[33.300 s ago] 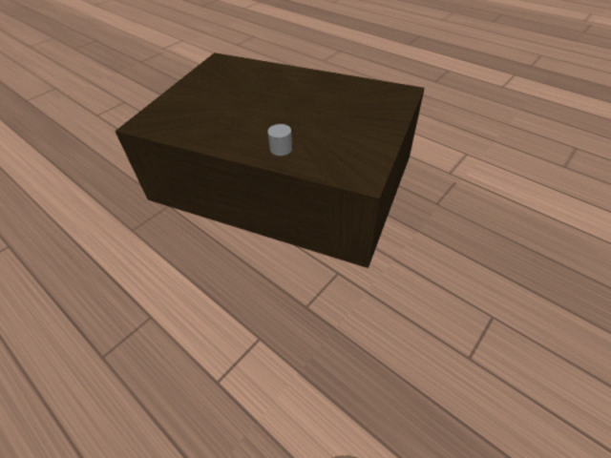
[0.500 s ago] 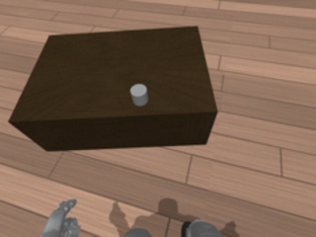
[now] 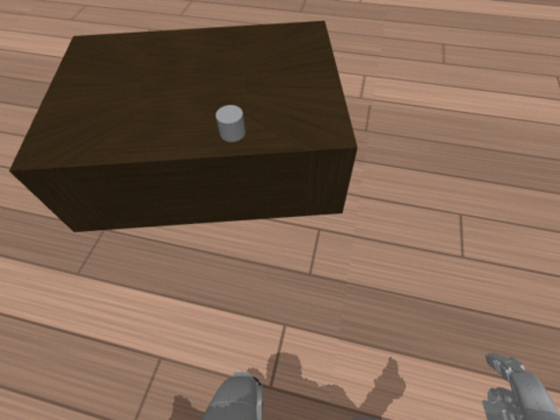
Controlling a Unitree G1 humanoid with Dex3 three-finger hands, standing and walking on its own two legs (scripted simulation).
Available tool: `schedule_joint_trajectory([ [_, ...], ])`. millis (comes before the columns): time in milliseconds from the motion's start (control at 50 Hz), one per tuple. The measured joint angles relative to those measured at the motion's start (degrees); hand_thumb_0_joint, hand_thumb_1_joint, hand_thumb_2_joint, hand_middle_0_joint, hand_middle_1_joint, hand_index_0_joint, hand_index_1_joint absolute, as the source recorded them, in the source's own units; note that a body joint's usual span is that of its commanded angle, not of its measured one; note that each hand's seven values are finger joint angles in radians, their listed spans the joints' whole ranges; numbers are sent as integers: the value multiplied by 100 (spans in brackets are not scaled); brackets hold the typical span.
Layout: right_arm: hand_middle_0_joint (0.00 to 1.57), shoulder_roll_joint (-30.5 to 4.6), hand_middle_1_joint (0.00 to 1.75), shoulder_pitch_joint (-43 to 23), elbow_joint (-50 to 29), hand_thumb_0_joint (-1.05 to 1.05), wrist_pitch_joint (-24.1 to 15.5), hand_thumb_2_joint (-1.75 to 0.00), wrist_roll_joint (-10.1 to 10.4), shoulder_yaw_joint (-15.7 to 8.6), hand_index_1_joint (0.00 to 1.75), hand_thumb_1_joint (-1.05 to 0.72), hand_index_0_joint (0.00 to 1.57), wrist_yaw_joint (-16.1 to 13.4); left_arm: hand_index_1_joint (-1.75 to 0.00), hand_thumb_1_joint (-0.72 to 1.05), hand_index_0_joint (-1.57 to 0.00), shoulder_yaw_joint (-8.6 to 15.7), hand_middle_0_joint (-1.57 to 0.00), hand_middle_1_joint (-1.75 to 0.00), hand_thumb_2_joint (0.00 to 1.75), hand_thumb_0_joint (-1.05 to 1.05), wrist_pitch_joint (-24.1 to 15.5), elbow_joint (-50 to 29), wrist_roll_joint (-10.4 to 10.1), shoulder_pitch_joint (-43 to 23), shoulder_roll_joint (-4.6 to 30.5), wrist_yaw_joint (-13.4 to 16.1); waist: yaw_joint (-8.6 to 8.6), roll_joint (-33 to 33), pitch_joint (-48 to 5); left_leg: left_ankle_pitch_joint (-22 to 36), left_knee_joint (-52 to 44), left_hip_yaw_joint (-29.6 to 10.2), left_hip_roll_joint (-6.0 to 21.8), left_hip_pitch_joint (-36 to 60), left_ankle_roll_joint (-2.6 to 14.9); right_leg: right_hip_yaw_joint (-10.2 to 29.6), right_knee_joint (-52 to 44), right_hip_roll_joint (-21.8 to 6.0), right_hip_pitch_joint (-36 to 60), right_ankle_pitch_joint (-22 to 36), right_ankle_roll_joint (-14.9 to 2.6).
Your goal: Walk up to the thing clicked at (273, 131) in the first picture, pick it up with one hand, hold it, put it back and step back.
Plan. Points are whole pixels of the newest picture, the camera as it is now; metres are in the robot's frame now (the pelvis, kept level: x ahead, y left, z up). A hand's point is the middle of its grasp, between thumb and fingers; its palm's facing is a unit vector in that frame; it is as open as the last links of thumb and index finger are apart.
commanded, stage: step back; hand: left
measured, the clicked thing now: (231, 123) +0.95 +0.24 -0.32
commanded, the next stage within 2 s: stand in 1.50 s
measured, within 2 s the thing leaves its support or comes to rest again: neither
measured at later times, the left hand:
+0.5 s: hand out of the picture -0.05 +0.24 -0.13, palm faces +0.07 -0.93 -0.35, open 7.4 cm
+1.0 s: hand out of the picture -0.14 +0.26 -0.13, palm faces +0.04 -0.92 -0.39, open 7.4 cm
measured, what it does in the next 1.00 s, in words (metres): walks backwards: left foot, then right foot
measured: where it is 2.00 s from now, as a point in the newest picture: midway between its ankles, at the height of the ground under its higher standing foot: outside the picture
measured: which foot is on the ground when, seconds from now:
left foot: down 0.00-0.02, up 0.04-0.30, down 0.32-1.00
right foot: down 0.00-0.34, up 0.36-0.58, down 0.60-1.00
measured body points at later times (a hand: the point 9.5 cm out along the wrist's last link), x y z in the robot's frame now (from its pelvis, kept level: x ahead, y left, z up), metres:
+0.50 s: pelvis -0.15 -0.02 +0.02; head -0.11 +0.00 +0.46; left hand -0.05 +0.29 -0.11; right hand -0.05 -0.32 -0.10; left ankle -0.14 +0.10 -0.71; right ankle -0.15 -0.16 -0.66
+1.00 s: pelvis -0.18 -0.02 +0.02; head -0.17 -0.01 +0.47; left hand -0.15 +0.31 -0.11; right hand -0.09 -0.32 -0.10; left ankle -0.17 +0.10 -0.71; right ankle -0.19 -0.15 -0.70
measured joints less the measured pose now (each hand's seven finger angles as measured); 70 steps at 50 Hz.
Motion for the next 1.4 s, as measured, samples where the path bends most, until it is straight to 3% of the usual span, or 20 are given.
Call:
schedule_joint_trajectory([
  [20, 21, -67, 30, -3, 38, 1, 45, -89, 21, -29, 30, -90, 21, -10, -29, 90, -20, -36, -20, -30, 90, 0, -10, 18, 32, 8, -113, -26, -55, 209, 10, -75, 61, -175, 35, -63, 54, -114, -20, 101, -1, 82, -39],
  [80, 21, 5, 30, 186, 224, 1, 154, -89, 72, -70, 30, -91, 20, -83, -30, 90, -20, -103, -21, -30, 90, 0, 5, -43, 86, 188, -196, -96, 96, 10, -251, -1554, 1233, -471, -583, -380, 39, 38, 148, -142, -286, 169, -136],
  [120, 21, 17, 30, 348, 301, 1, 162, -89, 109, -44, 30, -91, 20, -66, -30, 90, -21, -118, -21, -30, 90, 0, 30, -55, 94, 254, -222, -65, 136, -144, -388, -1729, 2104, -614, -937, -424, 48, 148, 11, -314, -369, 340, -149],
  [180, 21, -39, 30, 611, 345, 1, 86, -89, 140, -26, 30, -91, 20, -98, -30, 90, -21, -88, -21, -30, 90, 1, 49, -137, 111, 163, -255, -13, 28, -126, -524, -1697, 2643, -771, -1126, -231, 30, 53, -149, -398, -562, 582, -116],
  [300, 21, 38, 30, 887, 477, 1, -26, -89, 68, 18, 30, -91, 20, -152, -30, 90, -21, -56, -21, -30, 90, 0, 5, -639, 117, -396, -94, 94, -190, -107, -306, -1718, 555, -313, -761, 985, 1, -403, 184, -431, -1092, 744, -95],
  [360, 21, 345, 30, 804, 655, 1, -66, -89, -10, 43, 30, -91, 20, -116, -30, 90, -21, -27, -21, -30, 90, 0, 36, -696, 38, -669, 93, 107, -88, -663, -22, -1199, -134, -5, -1005, 1320, 144, -150, 618, -649, -1297, 637, -105],
  [420, 21, 386, 30, 869, 670, 1, -73, -89, -64, 112, 30, -91, 20, -23, -30, 90, -20, -103, -21, -30, 90, 0, 105, -499, -18, -626, -15, 115, -224, -486, -187, -1095, -67, -172, -775, 1164, 211, 6, 1516, -198, -1402, -473, -106],
  [480, 21, 367, 30, 835, 671, 1, -98, -89, -86, 140, 30, -90, 21, -37, -30, 90, -20, -161, -21, -30, 90, 0, 70, -346, -83, -477, -70, 42, -208, -363, -393, -866, -275, -188, -560, 1089, 167, 191, 2060, 27, -1277, -521, -130],
  [580, 21, 289, 30, 608, 561, 1, -158, -89, -90, 98, 30, -90, 21, 31, -30, 90, -20, -174, -21, -30, 90, 0, -115, -73, -60, -182, -49, -39, -133, -349, -616, -715, -241, -32, -427, 817, 74, 28, 185, -226, -192, -329, -96],
  [640, 21, 127, 30, 438, 557, 1, -96, -89, -45, 41, 30, -90, 21, 39, -30, 90, -20, -172, -21, -30, 90, 0, -292, 230, 27, -101, -221, 20, -159, 82, -531, -963, 205, -237, -171, 654, 94, -150, -560, 53, 194, 406, -81],
  [720, 21, 106, 30, 587, 707, 1, -71, -89, -28, -7, 30, -91, 20, 75, -30, 90, -21, -200, -21, -30, 90, 0, -367, 411, 86, 179, -262, -1, -3, 30, -800, -1665, 779, -305, -452, 512, 60, -44, -476, -79, 94, 378, -172],
  [840, 21, -30, 30, 837, 980, 1, -148, -89, -35, -69, 30, -91, 20, 174, -30, 90, -21, -190, -21, -30, 90, 1, -443, 465, 71, 233, -196, -46, -32, 80, -894, -1444, -16, -218, -390, 902, 28, -213, -450, -279, 43, 369, 1],
  [880, 21, 62, 30, 824, 1088, 1, -195, -89, -45, -86, 30, -91, 20, 168, -30, 90, -21, -185, -21, -30, 90, 1, -401, 474, 56, 182, -96, -49, -10, -123, -779, -732, -389, -102, -546, 1096, 28, -135, -289, -463, 29, 276, 75],
  [920, 21, 182, 30, 815, 1124, 1, -261, -89, -59, -70, 30, -91, 20, 159, -30, 90, -21, -196, -21, -30, 90, 1, -356, 511, 6, 189, -14, -34, 7, -303, -765, -638, -518, 46, -642, 1187, 70, 8, -91, -545, -64, 180, 3],
  [1020, 21, 356, 30, 829, 1082, 1, -315, -89, -86, -9, 30, -91, 20, 193, -30, 90, -20, -201, -21, -30, 90, 1, -342, 613, -44, 127, 100, -39, -104, -303, -810, -719, -603, 111, -477, 1260, 151, -209, 486, -342, -379, -540, -193],
  [1060, 21, 366, 30, 824, 1075, 1, -319, -89, -74, 2, 30, -91, 20, 191, -30, 90, -20, -187, -21, -30, 90, 1, -392, 607, -52, 66, 117, -46, -153, -288, -780, -738, -590, 105, -439, 1272, 96, -303, 81, -337, -311, -270, -212],
  [1120, 21, 286, 30, 771, 1128, 1, -224, -89, 27, 19, 30, -90, 20, 156, -30, 90, -20, -166, -21, -30, 90, 0, -502, 618, -27, -69, 23, -1, -173, -98, -703, -941, -257, 17, -308, 1197, 16, -424, -615, -227, -55, 753, -132],
  [1220, 21, 226, 30, 741, 1199, 1, -181, -89, 71, 28, 30, -91, 20, 87, -30, 90, -20, -223, -21, -30, 90, 0, -503, 589, 37, -140, -152, -3, -110, -33, -817, -1822, 270, -120, -492, 982, 53, -418, -505, -310, -15, 505, -84],
  [1280, 21, 193, 30, 730, 1254, 1, -303, -89, 72, 10, 30, -91, 20, 82, -30, 90, -21, -261, -21, -30, 90, 0, -445, 620, -7, -284, -205, 4, -170, -33, -811, -707, -307, -85, -505, 1141, 85, -484, -394, -416, 32, 365, 40],
  [1400, 21, 394, 30, 562, 1419, 1, -339, -89, 62, 125, 30, -91, 20, 74, -30, 90, -20, -279, -21, -30, 90, 0, -412, 689, -92, -568, -133, 9, -97, -259, -848, -908, -477, -29, -539, 1293, 126, -441, -686, -451, 211, 420, 93],
])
